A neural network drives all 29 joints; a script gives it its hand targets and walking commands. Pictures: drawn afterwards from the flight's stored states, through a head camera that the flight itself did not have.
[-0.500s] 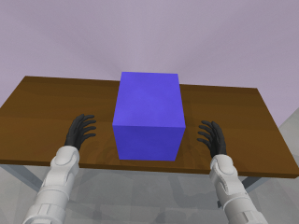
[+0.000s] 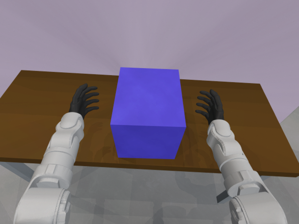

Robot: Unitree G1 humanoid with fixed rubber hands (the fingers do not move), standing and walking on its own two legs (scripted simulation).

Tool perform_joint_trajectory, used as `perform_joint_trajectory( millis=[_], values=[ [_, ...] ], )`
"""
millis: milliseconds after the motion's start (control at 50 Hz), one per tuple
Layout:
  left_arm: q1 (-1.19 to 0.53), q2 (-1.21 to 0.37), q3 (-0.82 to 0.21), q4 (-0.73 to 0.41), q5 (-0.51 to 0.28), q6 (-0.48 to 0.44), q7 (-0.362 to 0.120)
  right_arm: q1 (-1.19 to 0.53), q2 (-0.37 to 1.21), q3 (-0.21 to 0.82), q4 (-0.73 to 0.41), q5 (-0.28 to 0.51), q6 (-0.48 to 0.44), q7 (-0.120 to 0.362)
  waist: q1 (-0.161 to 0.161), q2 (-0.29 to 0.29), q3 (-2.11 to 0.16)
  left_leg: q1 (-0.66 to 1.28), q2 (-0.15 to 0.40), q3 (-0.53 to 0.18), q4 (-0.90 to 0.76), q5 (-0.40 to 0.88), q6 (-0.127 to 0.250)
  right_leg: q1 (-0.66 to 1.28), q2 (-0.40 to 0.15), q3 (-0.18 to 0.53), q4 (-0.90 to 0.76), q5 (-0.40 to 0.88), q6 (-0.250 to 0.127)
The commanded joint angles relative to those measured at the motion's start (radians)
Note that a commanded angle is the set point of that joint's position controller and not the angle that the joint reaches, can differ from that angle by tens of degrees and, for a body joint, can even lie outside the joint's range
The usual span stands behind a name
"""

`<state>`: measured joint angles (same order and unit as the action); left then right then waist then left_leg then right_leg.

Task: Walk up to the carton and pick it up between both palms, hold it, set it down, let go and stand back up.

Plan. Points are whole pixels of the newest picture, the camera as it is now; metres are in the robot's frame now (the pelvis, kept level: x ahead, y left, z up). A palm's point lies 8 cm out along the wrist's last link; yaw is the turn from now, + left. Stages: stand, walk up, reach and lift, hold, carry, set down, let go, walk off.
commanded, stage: reach and lift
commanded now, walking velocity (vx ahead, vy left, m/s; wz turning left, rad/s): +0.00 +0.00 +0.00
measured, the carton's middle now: (147, 114) +0.46 +0.04 -0.02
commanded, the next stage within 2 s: none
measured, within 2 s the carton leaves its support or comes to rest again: neither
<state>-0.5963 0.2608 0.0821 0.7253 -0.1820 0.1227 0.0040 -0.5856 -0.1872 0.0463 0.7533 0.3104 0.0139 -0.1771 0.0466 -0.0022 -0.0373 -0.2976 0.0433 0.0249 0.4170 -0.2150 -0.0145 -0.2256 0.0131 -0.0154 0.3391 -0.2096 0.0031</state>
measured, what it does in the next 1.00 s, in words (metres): stands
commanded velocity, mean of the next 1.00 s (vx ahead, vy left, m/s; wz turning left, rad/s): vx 0.00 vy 0.00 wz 0.00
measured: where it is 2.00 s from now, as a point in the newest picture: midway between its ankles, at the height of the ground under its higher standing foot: outside the picture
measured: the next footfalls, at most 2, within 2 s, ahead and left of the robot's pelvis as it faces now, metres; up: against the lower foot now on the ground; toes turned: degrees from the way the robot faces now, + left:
none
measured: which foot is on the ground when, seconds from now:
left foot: down 0.00-1.00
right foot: down 0.00-1.00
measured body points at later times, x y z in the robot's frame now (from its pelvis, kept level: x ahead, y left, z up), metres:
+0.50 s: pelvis +0.00 -0.01 -0.01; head +0.05 +0.00 +0.43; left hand +0.45 +0.23 +0.09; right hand +0.47 -0.16 +0.09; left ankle -0.01 +0.12 -0.74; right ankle -0.03 -0.12 -0.74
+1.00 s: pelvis -0.03 +0.00 -0.04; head +0.08 +0.01 +0.39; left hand +0.43 +0.22 +0.00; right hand +0.45 -0.15 +0.00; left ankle -0.01 +0.12 -0.74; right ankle -0.03 -0.12 -0.74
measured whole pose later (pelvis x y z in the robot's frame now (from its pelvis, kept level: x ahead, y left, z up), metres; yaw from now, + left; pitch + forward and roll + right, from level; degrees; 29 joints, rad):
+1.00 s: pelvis -0.03 +0.00 -0.04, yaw -1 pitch +29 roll -2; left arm -1.07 0.28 -0.05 1.58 -0.34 -0.42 0.00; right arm -0.99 -0.18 0.05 1.29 0.28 -0.26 -0.09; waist 0.03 0.00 -0.29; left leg -0.98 0.05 0.01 0.73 -0.26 -0.01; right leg -0.93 0.01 -0.02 0.70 -0.28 0.00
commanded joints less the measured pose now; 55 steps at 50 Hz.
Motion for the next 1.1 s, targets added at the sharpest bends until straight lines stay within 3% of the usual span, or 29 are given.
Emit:
perform_joint_trajectory(
  millis=[0,40,80,100,120,160,220,240,280,340,400,460,500,540,620,640,660,700,720,780,820,880,920,940,960,980,1000,1040,1080],
  values=[
    [-0.559,0.197,0.041,-0.135,-0.014,-0.065,0.001,-0.551,-0.126,-0.039,-0.174,-0.003,-0.037,0.006,-0.002,0.036,-0.554,0.248,-0.043,0.028,0.042,0.493,-0.038,0.118,0.028,-0.003,0.027,0.375,0.019],
    [-0.616,0.211,0.019,-0.099,-0.028,-0.083,0.006,-0.577,-0.14,-0.037,-0.132,0.018,-0.032,0.008,0.0,0.073,-0.606,0.267,-0.049,0.023,0.05,0.515,-0.041,0.099,0.036,-0.017,0.032,0.374,0.021],
    [-0.622,0.214,0.013,0.001,-0.028,-0.109,0.004,-0.601,-0.111,-0.007,-0.091,0.028,-0.026,0.007,0.008,0.035,-0.632,0.244,-0.042,0.027,0.055,0.508,-0.043,0.089,0.036,-0.009,0.047,0.368,0.024],
    [-0.666,0.208,-0.018,0.021,-0.038,-0.125,0.001,-0.66,-0.116,-0.011,-0.071,0.036,-0.028,0.009,-0.007,0.043,-0.617,0.242,-0.046,0.02,0.067,0.542,-0.045,0.082,0.035,-0.021,0.047,0.405,0.032],
    [-0.649,0.205,-0.014,0.044,-0.036,-0.127,-0.004,-0.634,-0.117,-0.003,-0.037,0.036,-0.034,0.01,0.013,0.058,-0.636,0.259,-0.041,0.03,0.071,0.586,-0.046,0.09,0.037,-0.023,0.046,0.437,0.022],
    [-0.698,0.24,-0.004,0.111,-0.051,-0.142,-0.013,-0.717,-0.141,0.021,-0.034,0.046,-0.035,0.003,0.002,0.007,-0.634,0.218,-0.043,0.017,0.086,0.552,-0.039,0.093,0.027,-0.013,0.053,0.464,0.046],
    [-0.814,0.243,-0.028,0.144,-0.084,-0.174,0.0,-0.801,-0.183,-0.03,0.032,0.034,-0.047,-0.002,-0.008,0.054,-0.716,0.206,-0.04,0.016,0.104,0.544,-0.049,0.029,0.029,-0.015,0.075,0.443,0.037],
    [-0.822,0.237,-0.044,0.142,-0.072,-0.18,0.002,-0.79,-0.173,-0.018,0.018,0.048,-0.054,0.001,-0.013,0.065,-0.757,0.231,-0.033,0.009,0.115,0.605,-0.054,0.037,0.034,-0.025,0.081,0.492,0.034],
    [-0.845,0.254,-0.05,0.224,-0.079,-0.198,-0.003,-0.827,-0.18,-0.013,0.079,0.029,-0.059,0.005,-0.015,0.032,-0.76,0.205,-0.037,0.011,0.134,0.599,-0.048,-0.004,0.041,-0.031,0.098,0.479,0.033],
    [-0.882,0.239,-0.073,0.304,-0.087,-0.235,-0.002,-0.834,-0.191,-0.002,0.164,0.046,-0.077,0.019,0.002,0.062,-0.753,0.199,-0.025,-0.003,0.143,0.595,-0.059,-0.045,0.032,-0.038,0.095,0.461,0.037],
    [-0.898,0.255,-0.069,0.375,-0.07,-0.289,-0.004,-0.855,-0.187,-0.011,0.272,0.034,-0.103,0.031,-0.011,0.061,-0.766,0.146,-0.029,0.005,0.155,0.573,-0.054,-0.066,0.02,-0.027,0.131,0.468,0.025],
    [-0.86,0.239,-0.058,0.497,-0.078,-0.358,-0.019,-0.85,-0.127,0.023,0.289,0.046,-0.151,0.036,0.013,-0.011,-0.783,0.028,-0.036,0.012,0.175,0.552,-0.032,-0.003,0.003,-0.001,0.177,0.577,0.048],
    [-0.824,0.242,-0.065,0.56,-0.062,-0.394,-0.034,-0.816,-0.111,0.031,0.296,0.033,-0.18,0.039,0.004,-0.03,-0.752,-0.086,-0.042,0.025,0.145,0.516,-0.015,0.081,-0.007,-0.003,0.199,0.607,0.053],
    [-0.846,0.256,-0.06,0.575,-0.065,-0.423,-0.038,-0.82,-0.133,0.015,0.321,0.02,-0.199,0.049,-0.006,0.005,-0.753,-0.093,-0.04,0.03,0.134,0.468,-0.027,0.021,-0.013,0.008,0.191,0.507,0.043],
    [-0.925,0.243,-0.098,0.522,-0.112,-0.498,-0.017,-0.856,-0.151,-0.007,0.241,0.01,-0.268,0.057,-0.024,0.051,-0.929,-0.043,-0.029,0.031,0.214,0.59,-0.064,-0.085,0.004,-0.027,0.233,0.52,0.02],
    [-0.935,0.24,-0.095,0.514,-0.112,-0.514,-0.009,-0.865,-0.164,-0.022,0.242,0.004,-0.28,0.062,-0.017,0.109,-0.987,0.007,-0.031,0.03,0.236,0.613,-0.075,-0.158,0.015,-0.039,0.239,0.494,0.021],
    [-0.955,0.239,-0.096,0.504,-0.124,-0.517,-0.002,-0.884,-0.179,-0.026,0.255,0.002,-0.286,0.066,-0.024,0.114,-1.008,0.049,-0.029,0.041,0.247,0.641,-0.09,-0.222,0.021,-0.049,0.24,0.485,0.023],
    [-0.981,0.217,-0.115,0.517,-0.127,-0.524,0.001,-0.894,-0.174,-0.041,0.251,-0.027,-0.295,0.07,-0.031,0.1,-1.047,0.036,-0.016,0.025,0.27,0.608,-0.091,-0.25,0.026,-0.056,0.245,0.422,0.007],
    [-0.974,0.229,-0.102,0.498,-0.132,-0.533,0.004,-0.895,-0.167,-0.04,0.245,-0.02,-0.303,0.074,-0.003,0.106,-1.053,0.03,-0.015,0.031,0.278,0.588,-0.086,-0.285,0.022,-0.052,0.255,0.411,0.01],
    [-0.963,0.23,-0.102,0.578,-0.143,-0.56,0.006,-0.898,-0.169,-0.035,0.285,-0.034,-0.32,0.08,-0.011,0.067,-1.076,-0.064,-0.02,0.039,0.291,0.581,-0.074,-0.252,0.024,-0.045,0.299,0.461,0.028],
    [-0.958,0.219,-0.108,0.618,-0.151,-0.584,0.001,-0.893,-0.136,-0.012,0.298,-0.024,-0.331,0.081,0.005,0.05,-1.055,-0.118,-0.028,0.049,0.305,0.535,-0.071,-0.248,0.02,-0.034,0.314,0.444,0.03],
    [-1.005,0.217,-0.119,0.657,-0.168,-0.596,-0.007,-0.945,-0.127,-0.017,0.33,-0.03,-0.332,0.08,-0.028,-0.002,-1.015,-0.2,-0.029,0.038,0.312,0.425,-0.067,-0.255,0.018,-0.036,0.331,0.355,0.036],
    [-0.985,0.217,-0.126,0.694,-0.175,-0.598,-0.006,-0.941,-0.114,-0.003,0.339,-0.033,-0.335,0.089,-0.013,-0.018,-1.033,-0.239,-0.032,0.041,0.319,0.375,-0.053,-0.257,0.014,-0.025,0.348,0.329,0.035],
    [-1.003,0.228,-0.118,0.67,-0.164,-0.607,-0.006,-0.931,-0.098,-0.009,0.306,-0.041,-0.338,0.09,-0.004,-0.013,-1.045,-0.254,-0.036,0.045,0.325,0.388,-0.056,-0.248,0.011,-0.025,0.362,0.345,0.039],
    [-0.997,0.212,-0.124,0.69,-0.162,-0.614,-0.003,-0.935,-0.1,-0.015,0.319,-0.041,-0.343,0.087,-0.021,-0.002,-1.054,-0.246,-0.03,0.052,0.33,0.403,-0.065,-0.269,0.01,-0.036,0.349,0.324,0.031],
    [-0.991,0.213,-0.133,0.694,-0.157,-0.608,-0.001,-0.938,-0.089,-0.019,0.321,-0.045,-0.342,0.089,0.0,0.018,-1.045,-0.269,-0.035,0.046,0.329,0.36,-0.062,-0.287,0.011,-0.038,0.356,0.291,0.034],
    [-1.016,0.203,-0.134,0.675,-0.157,-0.608,0.007,-0.926,-0.097,-0.037,0.356,-0.047,-0.339,0.095,-0.023,0.039,-1.044,-0.249,-0.034,0.041,0.325,0.358,-0.069,-0.32,0.016,-0.031,0.361,0.265,0.024],
    [-0.991,0.178,-0.141,0.689,-0.149,-0.596,0.006,-0.908,-0.105,-0.033,0.383,-0.043,-0.338,0.097,-0.008,0.068,-1.041,-0.207,-0.03,0.056,0.344,0.403,-0.072,-0.347,0.02,-0.045,0.362,0.256,0.017],
    [-1.018,0.195,-0.123,0.679,-0.15,-0.596,0.013,-0.944,-0.106,-0.054,0.36,-0.066,-0.341,0.087,0.009,0.049,-1.064,-0.211,-0.026,0.044,0.357,0.377,-0.063,-0.375,0.02,-0.033,0.363,0.244,0.019]
  ],
)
